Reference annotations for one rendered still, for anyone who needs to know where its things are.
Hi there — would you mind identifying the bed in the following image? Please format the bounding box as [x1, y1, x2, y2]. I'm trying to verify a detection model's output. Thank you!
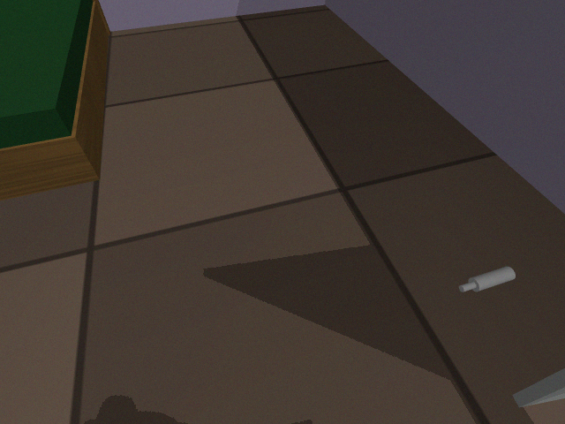
[0, 0, 110, 201]

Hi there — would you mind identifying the bottle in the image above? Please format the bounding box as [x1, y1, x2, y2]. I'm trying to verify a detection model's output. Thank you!
[459, 266, 516, 292]

